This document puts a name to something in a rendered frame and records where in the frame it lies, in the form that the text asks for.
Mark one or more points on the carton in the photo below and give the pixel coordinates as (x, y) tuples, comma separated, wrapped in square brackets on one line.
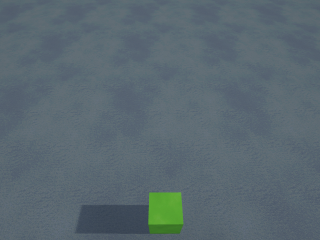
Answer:
[(165, 214)]

